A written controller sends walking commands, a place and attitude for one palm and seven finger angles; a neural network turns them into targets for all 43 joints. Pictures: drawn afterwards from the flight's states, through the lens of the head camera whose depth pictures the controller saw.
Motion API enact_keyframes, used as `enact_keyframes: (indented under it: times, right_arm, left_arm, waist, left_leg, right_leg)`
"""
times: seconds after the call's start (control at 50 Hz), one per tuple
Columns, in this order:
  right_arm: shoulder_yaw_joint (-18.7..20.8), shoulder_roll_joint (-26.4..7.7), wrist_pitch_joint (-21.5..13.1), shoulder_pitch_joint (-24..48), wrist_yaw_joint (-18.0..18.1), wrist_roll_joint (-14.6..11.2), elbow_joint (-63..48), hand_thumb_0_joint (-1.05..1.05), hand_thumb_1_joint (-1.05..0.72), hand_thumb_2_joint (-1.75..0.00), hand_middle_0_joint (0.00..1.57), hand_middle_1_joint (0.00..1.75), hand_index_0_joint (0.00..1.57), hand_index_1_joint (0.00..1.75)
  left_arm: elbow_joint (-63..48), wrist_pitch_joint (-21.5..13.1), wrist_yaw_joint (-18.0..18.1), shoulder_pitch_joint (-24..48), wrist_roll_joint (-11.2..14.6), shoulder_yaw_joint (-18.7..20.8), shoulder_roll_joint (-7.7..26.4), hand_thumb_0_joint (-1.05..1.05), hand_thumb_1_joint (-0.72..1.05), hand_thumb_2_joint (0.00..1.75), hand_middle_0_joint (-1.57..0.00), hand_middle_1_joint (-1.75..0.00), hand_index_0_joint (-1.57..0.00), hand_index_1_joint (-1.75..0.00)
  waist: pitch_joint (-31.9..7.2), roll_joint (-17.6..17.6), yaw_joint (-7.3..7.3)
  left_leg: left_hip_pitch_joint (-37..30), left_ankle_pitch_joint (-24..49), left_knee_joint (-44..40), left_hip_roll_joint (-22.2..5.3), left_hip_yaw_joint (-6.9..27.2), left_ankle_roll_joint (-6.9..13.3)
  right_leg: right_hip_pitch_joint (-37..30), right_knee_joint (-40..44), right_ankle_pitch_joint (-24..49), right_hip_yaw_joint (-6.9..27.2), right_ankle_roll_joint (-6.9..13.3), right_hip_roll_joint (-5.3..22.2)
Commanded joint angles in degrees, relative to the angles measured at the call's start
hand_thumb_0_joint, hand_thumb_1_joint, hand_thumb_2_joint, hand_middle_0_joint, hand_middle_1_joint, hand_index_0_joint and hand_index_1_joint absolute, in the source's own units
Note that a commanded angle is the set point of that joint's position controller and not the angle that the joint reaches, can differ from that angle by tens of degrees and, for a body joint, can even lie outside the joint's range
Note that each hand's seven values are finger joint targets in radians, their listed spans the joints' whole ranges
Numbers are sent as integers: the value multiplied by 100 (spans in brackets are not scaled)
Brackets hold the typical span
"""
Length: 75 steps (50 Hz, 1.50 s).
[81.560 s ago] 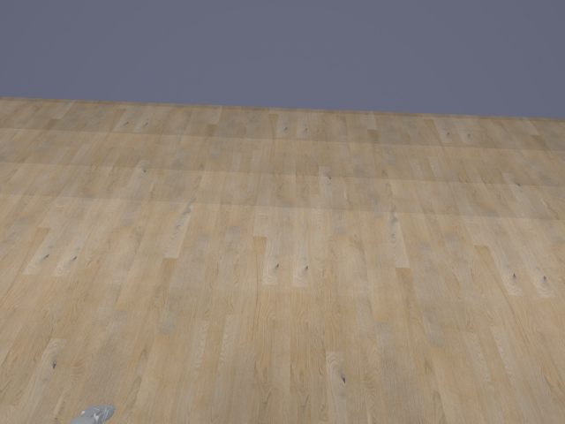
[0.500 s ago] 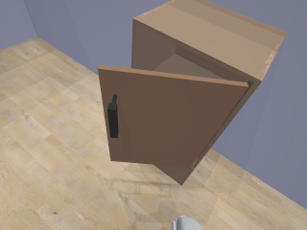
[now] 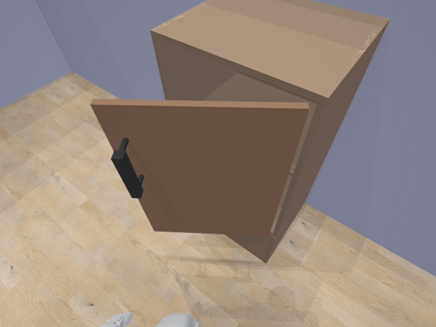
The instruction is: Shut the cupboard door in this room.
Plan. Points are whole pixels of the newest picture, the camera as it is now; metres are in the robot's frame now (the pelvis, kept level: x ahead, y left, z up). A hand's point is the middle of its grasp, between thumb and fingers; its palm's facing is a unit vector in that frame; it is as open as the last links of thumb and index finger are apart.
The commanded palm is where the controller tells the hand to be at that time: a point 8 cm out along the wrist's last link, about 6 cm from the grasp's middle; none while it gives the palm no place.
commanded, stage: come to a stop and stand still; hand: left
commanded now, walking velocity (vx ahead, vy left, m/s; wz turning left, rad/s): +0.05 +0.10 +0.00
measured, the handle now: (131, 169) +0.45 +0.23 -0.02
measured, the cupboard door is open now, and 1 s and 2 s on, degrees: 34 34 34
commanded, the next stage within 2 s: look again from close up in 0.52 s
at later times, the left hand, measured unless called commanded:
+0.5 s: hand out of the picture -0.05 +0.21 -0.18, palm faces +0.09 -0.99 -0.14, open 7.4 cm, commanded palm none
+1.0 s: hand out of the picture +0.00 +0.19 -0.16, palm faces +0.02 -0.97 -0.25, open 7.3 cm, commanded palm none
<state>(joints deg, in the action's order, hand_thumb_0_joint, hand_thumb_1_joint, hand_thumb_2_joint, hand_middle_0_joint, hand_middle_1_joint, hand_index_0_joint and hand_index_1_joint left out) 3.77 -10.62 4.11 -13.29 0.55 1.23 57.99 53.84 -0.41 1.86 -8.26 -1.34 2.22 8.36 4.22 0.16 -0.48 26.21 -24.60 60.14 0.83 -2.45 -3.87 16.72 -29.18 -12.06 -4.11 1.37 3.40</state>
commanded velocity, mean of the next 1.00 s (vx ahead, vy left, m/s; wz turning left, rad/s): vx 0.03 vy -0.04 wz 0.00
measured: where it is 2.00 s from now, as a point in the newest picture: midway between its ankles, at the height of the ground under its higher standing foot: outside the picture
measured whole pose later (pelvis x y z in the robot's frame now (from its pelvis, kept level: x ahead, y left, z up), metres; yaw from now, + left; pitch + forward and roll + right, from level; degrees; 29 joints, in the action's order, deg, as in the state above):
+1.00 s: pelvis -0.02 +0.01 +0.00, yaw +0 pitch -1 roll +1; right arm -1.0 -8.3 -0.6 -18.5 1.0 1.0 62.4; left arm 61.0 -1.7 2.0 -16.2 -0.5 -0.5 8.5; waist 0.7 2.7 -1.1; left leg 11.4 -14.5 27.4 -1.3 -2.7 -0.9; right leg 10.5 -29.3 -17.5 -0.9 2.5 -1.4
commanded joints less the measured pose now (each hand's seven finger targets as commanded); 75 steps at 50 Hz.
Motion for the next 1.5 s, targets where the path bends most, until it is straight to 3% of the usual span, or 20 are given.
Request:
enact_keyframes:
  times: [0.0, 0.14, 0.18, 0.2, 0.3, 0.48, 0.54, 0.56, 0.58, 0.6, 0.8, 1.14, 1.16, 1.18, 1.2, 1.22, 1.26, 1.3, 1.4, 1.48]
  right_arm:
    - [33, -286, -90, -109, -71, 16, -448, 0, -90, -90, 20, 30, 20, 30]
    - [-100, -279, -317, -721, -40, -25, -252, 0, -90, -90, 20, 30, 20, 30]
    - [-50, -849, -352, -644, -9, 87, -369, 0, -90, -90, 20, 30, 20, 30]
    - [-78, -789, -384, -384, 7, 91, -400, 0, -90, -90, 20, 30, 20, 30]
    - [-172, -579, -516, -216, 118, 32, -321, 0, -90, -90, 20, 30, 20, 30]
    - [-166, -558, -499, -688, 247, 16, 152, 0, -90, -90, 20, 30, 20, 30]
    - [-255, -160, -543, -651, 198, -86, 266, 0, -90, -90, 20, 30, 20, 30]
    - [-242, -442, -655, 128, 137, -123, -188, 0, -90, -90, 20, 30, 20, 30]
    - [-274, -178, -561, -419, 68, -82, -128, 0, -90, -90, 20, 30, 20, 30]
    - [-275, -259, -509, -569, 26, -30, -26, 0, -90, -90, 20, 30, 20, 30]
    - [-389, -206, -559, -871, 50, -24, 86, 0, -90, -90, 20, 30, 20, 30]
    - [-396, -307, -586, -611, 116, -50, 380, 0, -90, -90, 20, 30, 20, 30]
    - [-307, -449, -609, 60, 108, -115, 13, 0, -90, -90, 20, 30, 20, 30]
    - [-12, -1640, -1766, -601, 845, -103, -1464, 0, -90, -90, 20, 30, 20, 30]
    - [-405, -930, -2086, 77, 777, -348, -1461, 0, -90, -90, 20, 30, 20, 30]
    - [-297, -804, -2311, 149, 613, -296, -1693, 0, -90, -90, 20, 30, 20, 30]
    - [-38, -915, -2490, 123, 474, -336, -1728, 0, -90, -90, 20, 30, 20, 30]
    - [78, -954, -2536, 190, 344, -144, -1987, 0, -90, -90, 20, 30, 20, 30]
    - [212, -886, -2443, 569, -40, -101, -2786, 0, -90, -90, 20, 30, 20, 30]
    - [195, -960, -2169, 812, 13, -265, -3676, 0, -90, -90, 20, 30, 20, 30]
  left_arm:
    - [-175, 18, 114, -634, -65, 313, 1234, 0, 90, 90, -20, -30, -20, -30]
    - [-155, 157, 6, -520, -32, 239, 1086, 0, 90, 90, -20, -30, -20, -30]
    - [-215, 178, -58, -654, 6, 94, 510, 0, 90, 90, -20, -30, -20, -30]
    - [-147, 183, -47, -491, -36, 72, 589, 0, 90, 90, -20, -30, -20, -30]
    - [296, 101, -159, -1052, -39, 74, 507, 0, 90, 90, -20, -30, -20, -30]
    - [573, 73, -86, -1131, 55, -34, 210, 0, 90, 90, -20, -30, -20, -30]
    - [822, -43, -15, -1406, 63, -32, 466, 0, 90, 90, -20, -30, -20, -30]
    - [938, -109, 226, -1842, -56, -133, 670, 0, 90, 90, -20, -30, -20, -30]
    - [769, -179, 174, -1253, 35, -165, 776, 0, 90, 90, -20, -30, -20, -30]
    - [639, -205, 137, -1109, 57, -157, 714, 0, 90, 90, -20, -30, -20, -30]
    - [576, -190, 68, -1097, 77, -203, 594, 0, 90, 90, -20, -30, -20, -30]
    - [684, -193, 54, -1142, 72, -169, 749, 0, 90, 90, -20, -30, -20, -30]
    - [913, -299, 289, -1771, 14, -72, 803, 0, 90, 90, -20, -30, -20, -30]
    - [-8130, -2133, 183, 3144, 1041, 1978, 4111, 0, 90, 90, -20, -30, -20, -30]
    - [-6292, -1551, 272, -665, 883, -124, 1225, 0, 90, 90, -22, -32, -22, -32]
    - [-6235, -729, 356, -1875, 1175, -363, 55, 0, 90, 90, -24, -34, -24, -34]
    - [-5391, -897, 312, -1282, 1116, -61, 148, 0, 90, 90, -27, -38, -27, -38]
    - [-4590, -1586, -95, -2069, 1175, 400, 228, 0, 90, 90, -31, -42, -31, -42]
    - [-4268, -3800, -1954, -2787, 1548, 638, 287, 0, 90, 90, -40, -52, -40, -52]
    - [-5111, -3586, -2517, -1954, 1867, 837, 791, 0, 90, 90, -47, -60, -47, -60]
  waist:
    - [-546, -953, 277]
    - [-528, -589, -64]
    - [-115, 1329, -56]
    - [70, 1509, -107]
    - [33, 663, 90]
    - [-420, 598, 34]
    - [-398, -36, 127]
    - [-116, -2, 369]
    - [-573, 0, -170]
    - [-476, -171, -137]
    - [226, -338, -51]
    - [-143, -61, 23]
    - [-23, -890, 326]
    - [-2352, -119, -560]
    - [-3155, 2274, -152]
    - [-2749, 2332, 138]
    - [-297, -13, -351]
    - [-576, -1435, -134]
    - [-1554, -1210, 387]
    - [-2042, -250, 419]
  left_leg:
    - [177, 134, -419, -153, 202, 58]
    - [-2487, 907, -3783, -145, -155, 328]
    - [-1398, -432, -4901, -1649, 1697, 978]
    - [-739, -1015, -5361, -1833, 2324, 1274]
    - [-1320, 385, -5091, -1409, 1393, 1286]
    - [-1692, 2932, -4224, -1390, 1240, 1276]
    - [-878, 1704, -3747, -718, 671, 651]
    - [-1314, 1873, -2806, -515, 334, 428]
    - [-1402, 743, -2988, -420, 291, 436]
    - [-1262, 663, -2986, -439, 323, 484]
    - [-1135, 1086, -3562, -520, 416, 550]
    - [-1644, 1879, -3719, -608, 286, 474]
    - [-980, 1623, -2263, -629, 68, 336]
    - [-3756, 2648, -1666, -480, -202, 605]
    - [-2904, 3395, -2676, -158, 161, 665]
    - [-2606, 4301, -3103, -290, 215, 553]
    - [-1053, 2774, -2584, -173, 355, 562]
    - [27, 1725, -1949, -35, 421, 500]
    - [1942, 1092, -400, 186, 256, 264]
    - [2432, 260, 145, 217, 29, 428]
  right_leg:
    - [-573, 1103, 1146, 1471, 964, 1618]
    - [961, 703, -1485, 939, 274, 709]
    - [1073, -723, -1678, 13, -194, -153]
    - [866, -1451, -1571, 150, -183, -180]
    - [1147, -2726, -851, 401, -157, -173]
    - [-309, -59, -675, 239, -214, -206]
    - [-1399, 1005, 624, 901, -22, 358]
    - [-462, 1010, 2447, 1199, 0, 523]
    - [-390, 963, 130, 1123, 218, 550]
    - [-187, 969, -964, 1147, 296, 340]
    - [52, 850, -747, 1047, 252, 138]
    - [-575, 763, 1138, 991, 186, 228]
    - [-745, 806, 4562, 1548, -315, 722]
    - [-560, -132, 3476, 1161, -146, 279]
    - [-525, -912, 2096, 644, 12, -151]
    - [-241, -778, 1119, -29, 28, -280]
    - [1011, -335, 1005, -3, -130, -304]
    - [1519, -769, 795, 76, -282, -181]
    - [1981, -2438, 728, 722, -160, -90]
    - [2422, -2384, -1429, 1244, -54, -77]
